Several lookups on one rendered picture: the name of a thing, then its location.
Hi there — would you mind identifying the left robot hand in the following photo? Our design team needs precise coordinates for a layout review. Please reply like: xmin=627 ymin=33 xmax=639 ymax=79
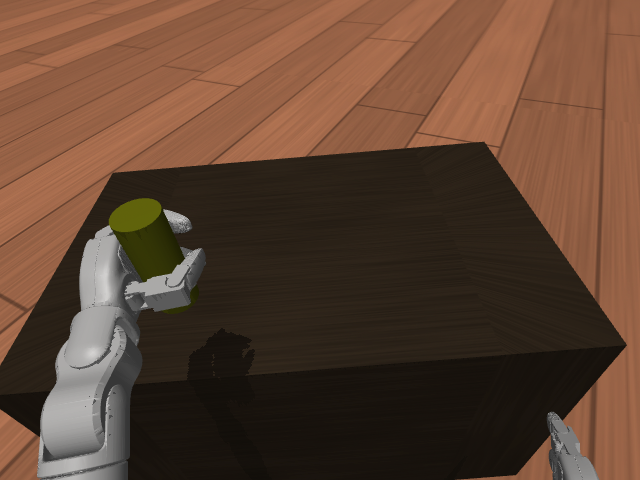
xmin=79 ymin=209 xmax=206 ymax=322

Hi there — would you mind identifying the can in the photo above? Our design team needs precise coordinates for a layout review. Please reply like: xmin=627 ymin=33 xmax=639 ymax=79
xmin=109 ymin=198 xmax=199 ymax=314

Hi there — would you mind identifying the right robot hand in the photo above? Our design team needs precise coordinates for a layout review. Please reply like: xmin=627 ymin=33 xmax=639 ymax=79
xmin=547 ymin=412 xmax=599 ymax=480

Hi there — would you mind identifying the left robot arm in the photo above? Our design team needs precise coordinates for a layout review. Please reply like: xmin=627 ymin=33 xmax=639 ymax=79
xmin=37 ymin=306 xmax=142 ymax=480

